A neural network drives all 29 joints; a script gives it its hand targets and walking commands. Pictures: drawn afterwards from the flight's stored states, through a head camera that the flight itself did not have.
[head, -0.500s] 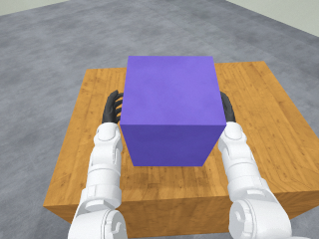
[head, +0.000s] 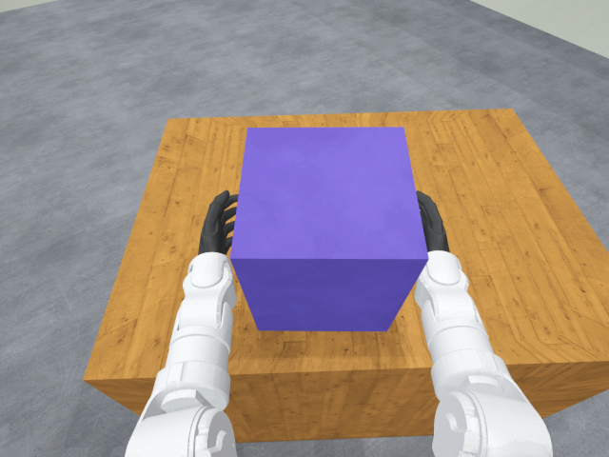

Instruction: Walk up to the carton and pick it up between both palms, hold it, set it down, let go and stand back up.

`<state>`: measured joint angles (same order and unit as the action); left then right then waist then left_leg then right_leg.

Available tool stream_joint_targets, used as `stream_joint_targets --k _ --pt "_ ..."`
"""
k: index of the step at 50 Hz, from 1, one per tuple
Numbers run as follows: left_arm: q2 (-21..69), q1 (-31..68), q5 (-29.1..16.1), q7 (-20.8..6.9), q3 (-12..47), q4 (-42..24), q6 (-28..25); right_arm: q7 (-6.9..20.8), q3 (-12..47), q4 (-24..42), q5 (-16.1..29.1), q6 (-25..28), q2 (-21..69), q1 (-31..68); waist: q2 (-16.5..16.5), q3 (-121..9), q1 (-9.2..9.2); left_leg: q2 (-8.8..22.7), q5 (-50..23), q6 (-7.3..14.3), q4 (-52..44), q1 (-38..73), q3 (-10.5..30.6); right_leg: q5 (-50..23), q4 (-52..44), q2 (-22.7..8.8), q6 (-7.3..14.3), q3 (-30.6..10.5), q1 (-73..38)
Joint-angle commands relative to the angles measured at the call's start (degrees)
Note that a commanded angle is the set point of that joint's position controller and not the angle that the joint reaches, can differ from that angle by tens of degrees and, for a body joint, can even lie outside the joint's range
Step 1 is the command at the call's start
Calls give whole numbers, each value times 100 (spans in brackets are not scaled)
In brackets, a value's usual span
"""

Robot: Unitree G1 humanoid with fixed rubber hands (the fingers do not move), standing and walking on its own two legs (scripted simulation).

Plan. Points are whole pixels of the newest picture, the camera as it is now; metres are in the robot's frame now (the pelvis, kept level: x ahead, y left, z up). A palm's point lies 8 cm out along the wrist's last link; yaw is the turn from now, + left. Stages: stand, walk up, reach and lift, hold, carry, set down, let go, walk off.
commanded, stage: set down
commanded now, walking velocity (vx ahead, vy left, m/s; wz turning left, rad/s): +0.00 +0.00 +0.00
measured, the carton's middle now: (323, 239) +0.42 -0.02 +0.03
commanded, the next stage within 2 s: none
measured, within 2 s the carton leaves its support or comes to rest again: neither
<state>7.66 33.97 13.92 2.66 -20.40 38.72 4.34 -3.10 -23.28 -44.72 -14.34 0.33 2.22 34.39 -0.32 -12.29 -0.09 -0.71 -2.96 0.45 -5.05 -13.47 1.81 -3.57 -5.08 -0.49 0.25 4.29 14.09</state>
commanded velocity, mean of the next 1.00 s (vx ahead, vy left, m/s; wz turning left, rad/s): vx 0.00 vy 0.00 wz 0.00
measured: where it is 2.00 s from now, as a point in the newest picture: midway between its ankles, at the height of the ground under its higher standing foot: outside the picture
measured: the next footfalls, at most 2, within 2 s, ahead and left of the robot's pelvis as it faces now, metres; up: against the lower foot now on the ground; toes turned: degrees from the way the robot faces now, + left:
none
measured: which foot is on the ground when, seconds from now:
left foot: down 0.00-1.00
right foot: down 0.00-1.00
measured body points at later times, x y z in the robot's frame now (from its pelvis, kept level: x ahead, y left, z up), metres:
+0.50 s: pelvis +0.00 -0.01 +0.00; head +0.07 -0.01 +0.45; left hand +0.38 +0.16 +0.03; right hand +0.40 -0.14 +0.01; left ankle -0.03 +0.12 -0.75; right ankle -0.02 -0.12 -0.75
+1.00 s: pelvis -0.02 +0.00 +0.00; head +0.06 +0.00 +0.44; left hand +0.41 +0.16 +0.02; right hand +0.41 -0.18 +0.04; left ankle -0.03 +0.11 -0.75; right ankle -0.02 -0.12 -0.75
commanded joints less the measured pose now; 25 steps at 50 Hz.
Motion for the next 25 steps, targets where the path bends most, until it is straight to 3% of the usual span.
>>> stream_joint_targets --k 1,5,8,9,11,12,13,16,19,22,25 --pt "2642 3934 14 -487 1737 -386 -525 942 1748 812 -194 478 2543 4199 225 -3502 54 -179 -1869 -26 622 963 -133 -1345 570 286 -22 -118 -2174" --pt "2022 3221 516 -621 723 442 -268 942 1127 45 -413 155 2099 3483 301 -1592 -79 -211 -1093 3 459 654 -160 -585 309 353 -85 -111 -1995" --pt "1682 2845 774 -764 157 624 -43 965 699 -166 -544 -83 1825 3108 267 -731 -114 -221 -859 7 317 531 -170 -260 139 408 -112 -114 -1916" --pt "1950 2317 1606 -1037 -759 224 234 889 1131 -380 -512 -165 2583 2486 371 521 -498 -133 -747 -125 1455 1162 -293 -1055 1348 201 -160 6 -2764" --pt "1864 2380 1541 -1214 -699 -186 400 809 1254 -54 -265 -22 2358 2725 348 87 -423 -217 -430 -60 1284 521 -269 -1432 1613 179 -307 77 -3259" --pt "1860 2248 1389 -1260 -349 -263 308 684 1379 335 -213 198 2201 2787 432 -243 -330 -103 -424 -59 1260 192 -142 -1129 1532 198 -270 112 -2924" --pt "1883 2368 1312 -1228 -151 -320 142 647 1408 530 -282 416 2154 2867 361 -710 -338 -97 -545 -101 1314 111 -153 -1295 1543 229 -267 139 -2871" --pt "2181 3327 1054 -923 645 -580 -534 647 1328 982 -565 1238 2303 3567 -168 -2251 -51 -92 -1879 -415 1701 1101 -185 -2584 1671 383 -216 231 -2765" --pt "2523 3962 788 -584 1362 -617 -1307 551 1310 1010 -837 1879 2541 3854 -558 -3512 188 4 -2849 -654 1983 1649 -98 -2631 1551 440 -83 261 -1907" --pt "2712 3913 703 -399 1570 -328 -1838 532 1330 727 -1125 2141 2698 3693 -363 -4039 249 10 -2883 -627 2075 1556 -71 -2665 1556 431 -77 229 -1784" --pt "2737 3724 511 -482 1505 202 -1937 482 1575 133 -1127 2043 3000 3573 69 -3898 227 -84 -2082 -334 1874 262 -61 -3155 1900 276 -186 82 -2816"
